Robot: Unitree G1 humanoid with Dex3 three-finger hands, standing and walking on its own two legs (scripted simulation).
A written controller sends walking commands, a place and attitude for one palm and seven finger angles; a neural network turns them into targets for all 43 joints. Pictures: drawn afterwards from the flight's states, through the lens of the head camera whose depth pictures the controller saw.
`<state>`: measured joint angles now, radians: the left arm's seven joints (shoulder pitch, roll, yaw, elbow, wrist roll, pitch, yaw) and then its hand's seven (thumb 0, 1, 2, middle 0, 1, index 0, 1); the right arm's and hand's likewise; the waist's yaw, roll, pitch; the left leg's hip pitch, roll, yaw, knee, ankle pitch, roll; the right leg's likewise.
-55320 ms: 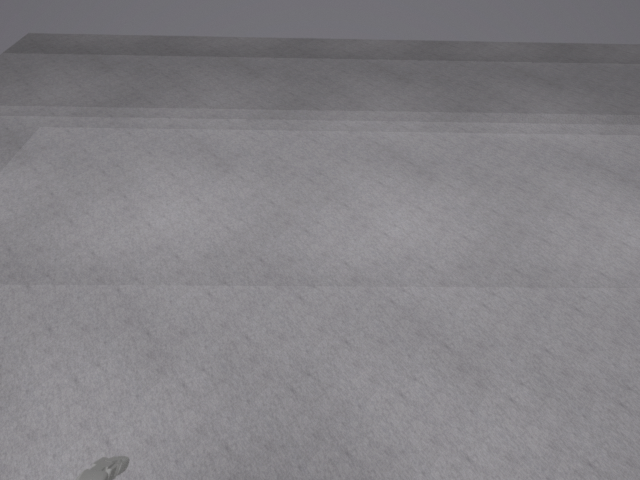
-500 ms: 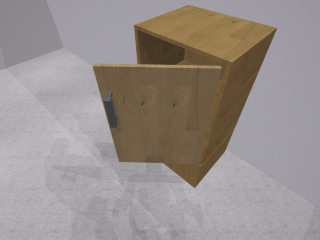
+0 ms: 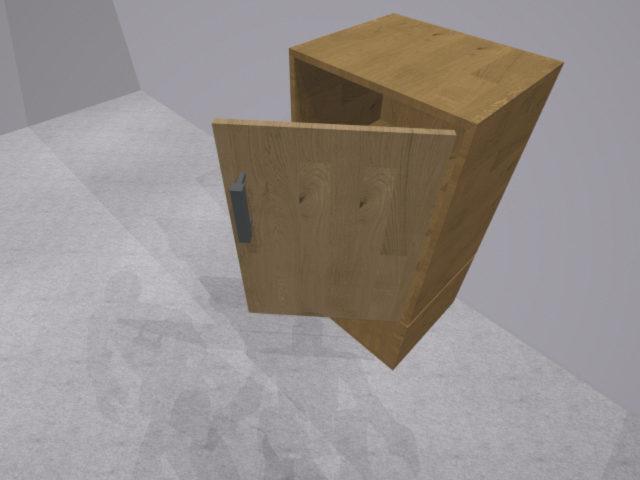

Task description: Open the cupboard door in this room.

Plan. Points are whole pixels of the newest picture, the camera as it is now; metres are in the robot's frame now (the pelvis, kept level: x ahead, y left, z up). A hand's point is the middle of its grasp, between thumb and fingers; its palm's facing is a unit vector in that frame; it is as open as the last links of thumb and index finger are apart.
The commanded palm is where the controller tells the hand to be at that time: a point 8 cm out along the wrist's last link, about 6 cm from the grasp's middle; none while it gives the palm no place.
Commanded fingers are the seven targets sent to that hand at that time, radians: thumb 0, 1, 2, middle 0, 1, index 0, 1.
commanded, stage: look again from close up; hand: left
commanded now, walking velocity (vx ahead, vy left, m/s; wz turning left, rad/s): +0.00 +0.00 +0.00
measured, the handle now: (243, 207) +0.62 +0.18 -0.04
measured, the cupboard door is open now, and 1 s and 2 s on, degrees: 41 41 41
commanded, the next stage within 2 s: shuffle to correct the standing spot in 0.62 s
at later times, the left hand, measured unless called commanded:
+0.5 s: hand out of the picture +0.05 +0.21 -0.17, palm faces -0.02 -0.97 -0.23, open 7.4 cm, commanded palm none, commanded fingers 0.00 0.90 0.90 -0.20 -0.30 -0.20 -0.30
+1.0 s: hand out of the picture +0.08 +0.19 -0.18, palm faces -0.03 -0.98 -0.19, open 7.4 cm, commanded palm none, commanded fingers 0.00 0.90 0.90 -0.20 -0.30 -0.20 -0.30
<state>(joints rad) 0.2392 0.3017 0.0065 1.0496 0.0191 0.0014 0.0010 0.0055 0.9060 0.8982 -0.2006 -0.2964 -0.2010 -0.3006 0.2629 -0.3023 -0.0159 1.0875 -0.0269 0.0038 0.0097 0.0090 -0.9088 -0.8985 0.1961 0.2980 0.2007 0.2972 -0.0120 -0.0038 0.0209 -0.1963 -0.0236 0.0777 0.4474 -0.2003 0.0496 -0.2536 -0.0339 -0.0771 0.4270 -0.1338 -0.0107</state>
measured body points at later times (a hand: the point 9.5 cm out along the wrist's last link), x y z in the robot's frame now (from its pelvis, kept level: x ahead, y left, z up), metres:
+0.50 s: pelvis +0.02 +0.01 +0.00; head +0.03 +0.02 +0.45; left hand +0.05 +0.26 -0.15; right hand +0.06 -0.24 -0.14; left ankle +0.03 +0.09 -0.74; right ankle +0.08 -0.12 -0.74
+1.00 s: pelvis +0.07 +0.01 +0.00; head +0.07 +0.02 +0.45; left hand +0.08 +0.24 -0.16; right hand +0.08 -0.23 -0.15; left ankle +0.03 +0.09 -0.74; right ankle +0.08 -0.12 -0.74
